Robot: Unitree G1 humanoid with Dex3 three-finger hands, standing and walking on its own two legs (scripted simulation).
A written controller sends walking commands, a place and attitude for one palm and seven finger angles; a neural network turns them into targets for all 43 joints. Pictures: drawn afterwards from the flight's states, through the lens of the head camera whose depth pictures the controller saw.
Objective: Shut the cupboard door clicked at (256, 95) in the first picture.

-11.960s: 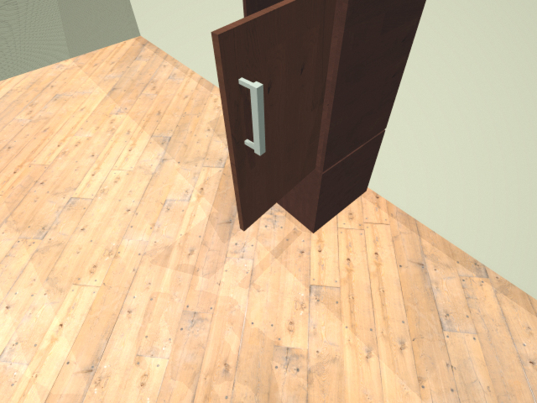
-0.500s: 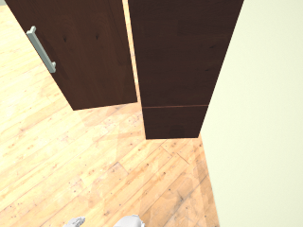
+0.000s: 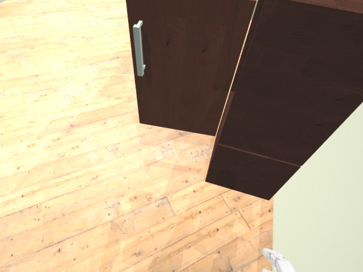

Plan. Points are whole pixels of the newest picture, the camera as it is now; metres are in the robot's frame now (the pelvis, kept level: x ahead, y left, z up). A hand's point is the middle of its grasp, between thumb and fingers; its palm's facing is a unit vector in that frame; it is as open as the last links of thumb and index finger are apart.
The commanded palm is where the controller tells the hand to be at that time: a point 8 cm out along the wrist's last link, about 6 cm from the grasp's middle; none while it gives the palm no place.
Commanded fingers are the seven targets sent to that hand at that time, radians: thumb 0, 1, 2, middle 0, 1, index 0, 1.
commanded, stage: take the last steps up to it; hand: left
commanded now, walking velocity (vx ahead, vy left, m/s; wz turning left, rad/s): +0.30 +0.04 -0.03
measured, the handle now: (140, 49) +0.74 +0.26 +0.07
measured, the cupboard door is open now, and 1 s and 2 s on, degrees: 97 97 97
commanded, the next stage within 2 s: come to a stop and stand still in 0.60 s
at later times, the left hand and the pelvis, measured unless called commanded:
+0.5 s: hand (134, 204) +0.30 +0.17 -0.16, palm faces -0.10 -0.98 -0.17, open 7.4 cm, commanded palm none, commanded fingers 0.00 0.90 0.90 -0.20 -0.30 -0.20 -0.30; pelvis +0.14 +0.02 +0.00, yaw -2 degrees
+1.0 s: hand (121, 225) +0.24 +0.20 -0.18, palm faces +0.05 -0.98 -0.18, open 7.3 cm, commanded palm none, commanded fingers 0.00 0.90 0.90 -0.20 -0.30 -0.20 -0.30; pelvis +0.26 +0.03 +0.00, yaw -3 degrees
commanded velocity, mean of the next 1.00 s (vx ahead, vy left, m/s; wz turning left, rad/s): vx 0.07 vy -0.01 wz -0.02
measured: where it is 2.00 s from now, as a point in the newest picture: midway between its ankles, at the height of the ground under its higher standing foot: outside the picture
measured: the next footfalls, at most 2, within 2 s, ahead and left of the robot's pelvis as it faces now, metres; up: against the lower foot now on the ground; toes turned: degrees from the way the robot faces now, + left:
right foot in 0.52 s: +0.25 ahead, -0.08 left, +0.00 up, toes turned -7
left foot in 0.90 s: +0.36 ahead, +0.14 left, +0.00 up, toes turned +2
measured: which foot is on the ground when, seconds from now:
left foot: down 0.00-0.54, up 0.56-0.88, down 0.90-1.00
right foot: up 0.00-0.50, down 0.52-0.96, up 0.98-1.00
